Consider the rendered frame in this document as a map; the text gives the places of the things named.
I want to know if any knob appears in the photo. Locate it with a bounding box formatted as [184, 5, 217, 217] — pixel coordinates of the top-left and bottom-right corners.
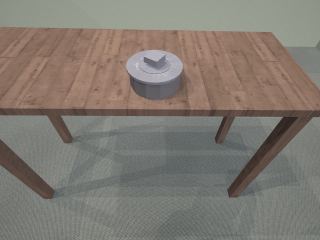
[143, 50, 166, 68]

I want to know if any lid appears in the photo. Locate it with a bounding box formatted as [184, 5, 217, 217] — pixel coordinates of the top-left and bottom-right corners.
[126, 50, 183, 85]

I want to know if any pot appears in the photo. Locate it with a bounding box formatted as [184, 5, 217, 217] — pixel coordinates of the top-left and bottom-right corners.
[129, 75, 181, 100]

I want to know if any table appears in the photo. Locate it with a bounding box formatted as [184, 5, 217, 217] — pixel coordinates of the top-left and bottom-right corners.
[0, 27, 320, 199]

